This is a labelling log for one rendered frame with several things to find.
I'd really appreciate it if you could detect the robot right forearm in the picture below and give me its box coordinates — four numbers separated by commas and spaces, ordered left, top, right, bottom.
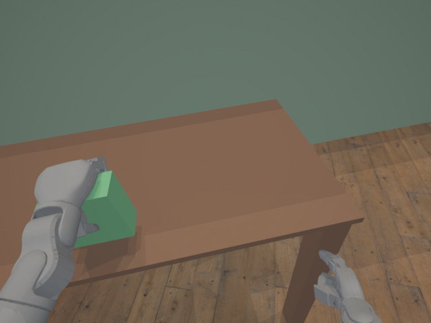
340, 297, 382, 323

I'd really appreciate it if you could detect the left robot hand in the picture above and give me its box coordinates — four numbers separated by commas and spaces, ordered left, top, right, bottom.
34, 157, 109, 238

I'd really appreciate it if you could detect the right robot hand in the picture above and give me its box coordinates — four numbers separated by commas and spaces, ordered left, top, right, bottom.
314, 250, 365, 311

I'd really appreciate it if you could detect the sponge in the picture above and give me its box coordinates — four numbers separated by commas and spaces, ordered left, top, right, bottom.
35, 171, 137, 248

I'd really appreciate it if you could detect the robot left forearm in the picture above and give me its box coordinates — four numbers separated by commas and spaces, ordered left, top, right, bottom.
0, 201, 81, 323

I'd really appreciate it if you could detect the table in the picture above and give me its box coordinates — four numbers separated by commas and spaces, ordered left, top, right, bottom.
0, 99, 365, 323

